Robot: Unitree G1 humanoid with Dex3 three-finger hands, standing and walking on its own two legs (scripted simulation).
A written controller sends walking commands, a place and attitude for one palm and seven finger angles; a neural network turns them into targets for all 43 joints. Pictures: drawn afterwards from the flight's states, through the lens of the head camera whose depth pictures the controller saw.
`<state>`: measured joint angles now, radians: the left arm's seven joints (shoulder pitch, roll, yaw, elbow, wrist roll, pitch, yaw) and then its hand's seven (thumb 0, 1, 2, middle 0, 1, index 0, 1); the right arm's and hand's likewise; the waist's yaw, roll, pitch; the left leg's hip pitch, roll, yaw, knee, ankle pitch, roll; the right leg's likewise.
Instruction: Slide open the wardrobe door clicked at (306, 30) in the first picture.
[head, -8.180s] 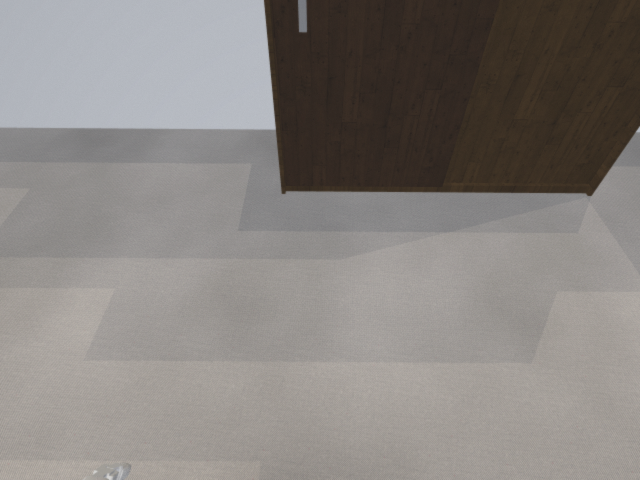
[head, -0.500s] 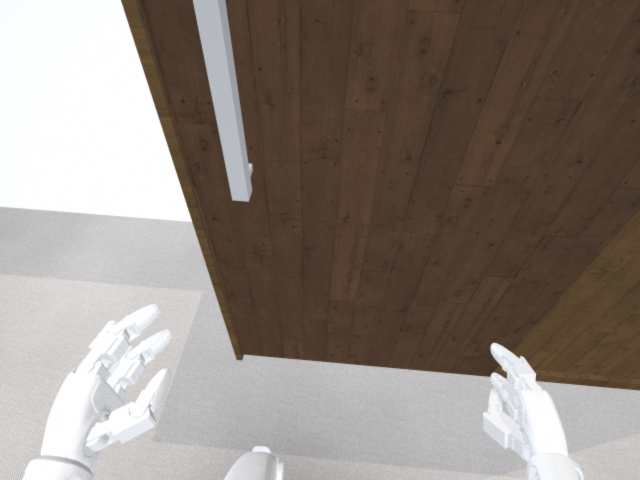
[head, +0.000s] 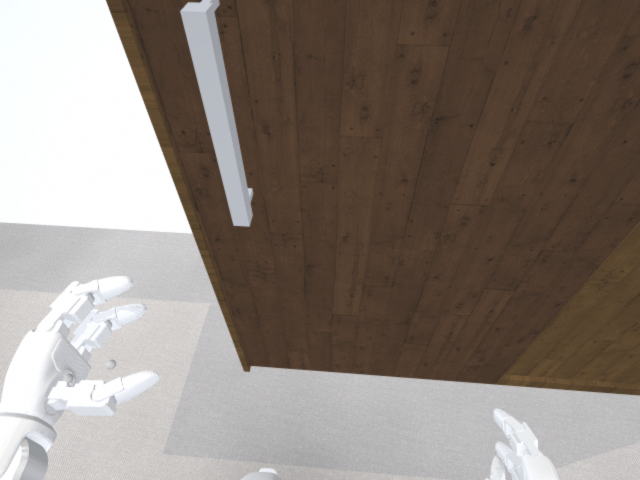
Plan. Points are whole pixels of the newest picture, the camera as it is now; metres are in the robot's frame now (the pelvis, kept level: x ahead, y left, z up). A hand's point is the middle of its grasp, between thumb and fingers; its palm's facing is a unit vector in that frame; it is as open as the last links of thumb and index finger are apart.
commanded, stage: raise the hand with hooked fingers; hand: left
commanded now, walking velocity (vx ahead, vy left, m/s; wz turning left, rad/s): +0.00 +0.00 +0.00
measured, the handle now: (229, 127) +0.51 +0.16 +0.19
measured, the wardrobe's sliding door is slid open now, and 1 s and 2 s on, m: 0.00 0.00 0.00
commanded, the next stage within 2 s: move the hooked fingers beside the handle in 1.20 s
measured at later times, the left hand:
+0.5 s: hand (50, 305) +0.24 +0.28 +0.15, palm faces +0.05 -1.00 -0.06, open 13.8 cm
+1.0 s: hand (55, 269) +0.27 +0.27 +0.18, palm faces +0.04 -1.00 -0.07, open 14.0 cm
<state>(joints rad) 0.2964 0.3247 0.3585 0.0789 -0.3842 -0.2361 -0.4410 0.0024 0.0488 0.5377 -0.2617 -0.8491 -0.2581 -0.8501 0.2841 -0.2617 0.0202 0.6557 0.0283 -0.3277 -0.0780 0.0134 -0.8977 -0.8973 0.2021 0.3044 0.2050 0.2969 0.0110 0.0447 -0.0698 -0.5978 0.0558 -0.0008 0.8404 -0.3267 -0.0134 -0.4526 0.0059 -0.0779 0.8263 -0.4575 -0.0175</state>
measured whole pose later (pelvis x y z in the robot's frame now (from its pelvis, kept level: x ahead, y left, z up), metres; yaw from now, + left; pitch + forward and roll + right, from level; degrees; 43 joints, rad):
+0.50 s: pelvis +0.00 +0.01 +0.02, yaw +1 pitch -1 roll -2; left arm 0.04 0.41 0.40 0.15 -0.36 -0.04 -0.46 -0.01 -0.47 0.32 -0.30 -1.18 -0.30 -1.18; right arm 0.21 -0.25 0.09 0.63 0.04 -0.31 -0.11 0.01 -0.90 -0.90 0.20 0.30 0.21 0.30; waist 0.05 0.05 -0.02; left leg -0.39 0.03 0.00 0.65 -0.24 0.01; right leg -0.23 -0.01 -0.08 0.61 -0.35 0.00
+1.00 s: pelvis +0.00 +0.00 +0.03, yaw +0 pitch -3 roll -1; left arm -0.07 0.44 0.44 0.21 -0.34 0.03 -0.48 -0.01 -0.50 0.30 -0.30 -1.20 -0.30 -1.20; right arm 0.25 -0.28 0.07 0.65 0.06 -0.29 -0.11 0.01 -0.90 -0.90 0.20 0.30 0.20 0.30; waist 0.04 0.06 -0.01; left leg -0.30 0.04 0.01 0.54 -0.19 -0.01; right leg -0.16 0.00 -0.07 0.53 -0.32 -0.01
